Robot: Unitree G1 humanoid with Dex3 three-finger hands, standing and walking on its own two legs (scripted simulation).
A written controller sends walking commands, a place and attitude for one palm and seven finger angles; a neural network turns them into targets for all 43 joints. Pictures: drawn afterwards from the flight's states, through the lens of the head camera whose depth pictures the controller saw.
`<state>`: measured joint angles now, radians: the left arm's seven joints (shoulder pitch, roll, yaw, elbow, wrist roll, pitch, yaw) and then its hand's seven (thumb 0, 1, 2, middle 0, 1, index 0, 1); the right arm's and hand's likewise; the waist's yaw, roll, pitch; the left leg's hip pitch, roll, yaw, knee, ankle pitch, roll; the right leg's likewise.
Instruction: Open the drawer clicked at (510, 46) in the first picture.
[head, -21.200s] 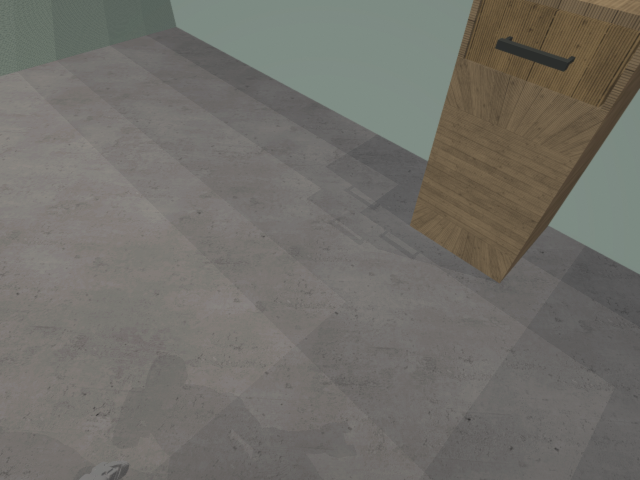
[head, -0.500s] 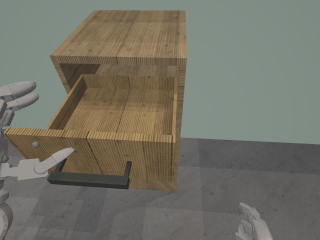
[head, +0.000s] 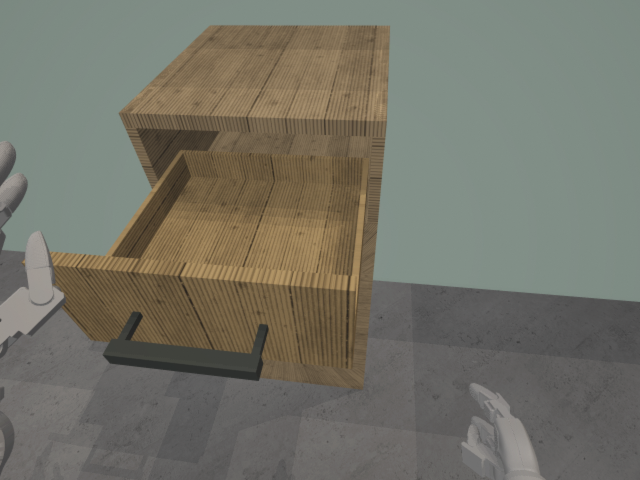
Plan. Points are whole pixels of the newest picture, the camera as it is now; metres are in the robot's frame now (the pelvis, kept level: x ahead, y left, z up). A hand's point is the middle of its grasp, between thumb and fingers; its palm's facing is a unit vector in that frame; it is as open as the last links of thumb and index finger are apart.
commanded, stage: draw the hand back to the body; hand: left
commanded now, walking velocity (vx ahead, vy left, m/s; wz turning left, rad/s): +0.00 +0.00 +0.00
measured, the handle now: (190, 342) +0.25 +0.20 +0.06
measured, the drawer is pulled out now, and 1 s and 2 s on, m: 0.30 0.30 0.30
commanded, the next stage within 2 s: step back with the hand held close in 0.02 s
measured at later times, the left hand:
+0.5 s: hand (57, 313) +0.17 +0.23 +0.23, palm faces +0.32 -0.75 -0.58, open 7.4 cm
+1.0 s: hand out of the picture +0.07 +0.27 +0.25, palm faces +0.52 -0.74 -0.43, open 7.4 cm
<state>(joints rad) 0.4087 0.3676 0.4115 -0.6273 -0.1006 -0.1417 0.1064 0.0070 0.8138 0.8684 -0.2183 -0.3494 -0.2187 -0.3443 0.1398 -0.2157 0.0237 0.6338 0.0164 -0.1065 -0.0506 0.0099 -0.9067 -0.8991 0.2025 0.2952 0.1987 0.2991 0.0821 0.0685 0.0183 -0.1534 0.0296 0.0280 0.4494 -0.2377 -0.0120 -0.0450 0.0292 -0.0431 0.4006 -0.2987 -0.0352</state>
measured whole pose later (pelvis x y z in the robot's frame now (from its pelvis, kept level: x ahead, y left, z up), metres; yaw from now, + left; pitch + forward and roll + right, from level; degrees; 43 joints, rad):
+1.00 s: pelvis -0.13 +0.04 -0.02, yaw +0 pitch -1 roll -3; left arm 0.38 0.51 0.59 -0.74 -0.05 -0.28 0.16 0.01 0.88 0.90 -0.22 -0.31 -0.22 -0.30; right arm 0.20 -0.19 0.00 0.60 0.01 -0.13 -0.04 0.01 -0.91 -0.90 0.20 0.30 0.20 0.30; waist -0.01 0.01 0.06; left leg -0.49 0.04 0.03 0.61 -0.10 0.05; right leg -0.44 0.06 0.00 0.95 -0.48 0.00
